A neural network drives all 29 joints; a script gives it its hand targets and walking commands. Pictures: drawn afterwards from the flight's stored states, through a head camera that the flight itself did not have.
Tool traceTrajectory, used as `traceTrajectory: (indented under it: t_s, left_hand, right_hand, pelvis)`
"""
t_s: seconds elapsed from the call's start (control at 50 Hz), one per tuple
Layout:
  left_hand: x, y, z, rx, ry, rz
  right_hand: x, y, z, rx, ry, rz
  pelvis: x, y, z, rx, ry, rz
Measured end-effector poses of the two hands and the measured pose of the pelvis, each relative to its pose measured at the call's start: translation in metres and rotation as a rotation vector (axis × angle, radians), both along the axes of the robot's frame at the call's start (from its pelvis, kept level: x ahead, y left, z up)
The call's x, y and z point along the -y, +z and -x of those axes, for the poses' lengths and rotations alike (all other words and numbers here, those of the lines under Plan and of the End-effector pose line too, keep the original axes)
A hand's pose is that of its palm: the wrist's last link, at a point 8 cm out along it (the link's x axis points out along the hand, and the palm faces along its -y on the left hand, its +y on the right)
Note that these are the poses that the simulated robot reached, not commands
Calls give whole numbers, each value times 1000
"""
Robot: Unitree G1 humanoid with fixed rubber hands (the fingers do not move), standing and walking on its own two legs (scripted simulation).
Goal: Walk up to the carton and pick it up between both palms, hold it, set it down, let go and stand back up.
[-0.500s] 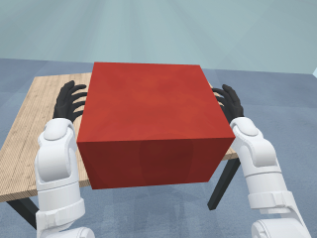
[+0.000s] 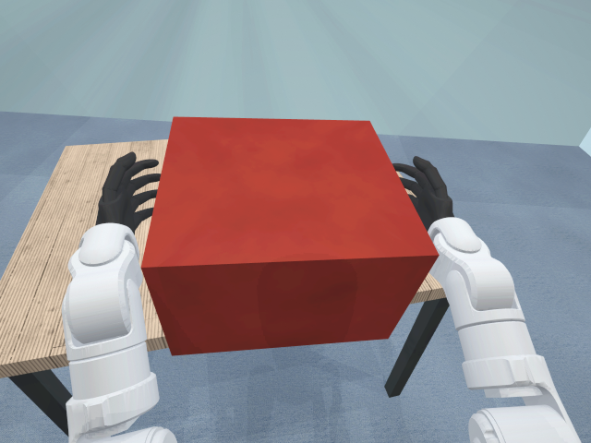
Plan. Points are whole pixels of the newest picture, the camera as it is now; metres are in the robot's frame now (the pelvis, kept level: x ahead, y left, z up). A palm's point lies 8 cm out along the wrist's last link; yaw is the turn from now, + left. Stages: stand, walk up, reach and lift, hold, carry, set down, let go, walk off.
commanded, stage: hold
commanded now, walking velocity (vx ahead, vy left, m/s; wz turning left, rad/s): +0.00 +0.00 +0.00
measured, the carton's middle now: (280, 227) +0.37 +0.02 +0.14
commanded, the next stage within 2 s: none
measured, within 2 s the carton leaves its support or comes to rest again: neither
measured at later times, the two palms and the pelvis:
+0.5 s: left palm (108, 224) +0.30 +0.21 +0.20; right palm (432, 217) +0.32 -0.17 +0.19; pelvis -0.02 +0.01 +0.00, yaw +0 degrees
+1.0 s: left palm (110, 214) +0.32 +0.21 +0.20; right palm (428, 211) +0.33 -0.17 +0.19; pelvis -0.02 +0.02 +0.00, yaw -1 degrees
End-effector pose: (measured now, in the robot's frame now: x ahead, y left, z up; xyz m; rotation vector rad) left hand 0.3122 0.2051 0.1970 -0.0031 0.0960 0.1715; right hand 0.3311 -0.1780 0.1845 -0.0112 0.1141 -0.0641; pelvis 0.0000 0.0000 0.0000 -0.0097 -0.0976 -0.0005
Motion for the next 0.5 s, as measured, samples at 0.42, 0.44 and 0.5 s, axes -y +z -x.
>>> traceTrajectory:
  t_s: [0.42, 0.44, 0.5]
  left_hand:
    - [-5, 7, 10, -5, 7, 6]
    - [-6, 7, 10, -7, 7, 5]
    - [-7, 6, 11, -11, 9, 7]
  right_hand:
    - [-5, 9, 8, -4, 12, 17]
    - [-6, 8, 9, -6, 13, 19]
    - [-7, 8, 9, -9, 15, 25]
  pelvis:
    - [-5, -1, 19, 9, 1, 7]
    - [-5, -2, 20, 8, 1, 7]
    - [-7, -2, 22, 5, 2, 8]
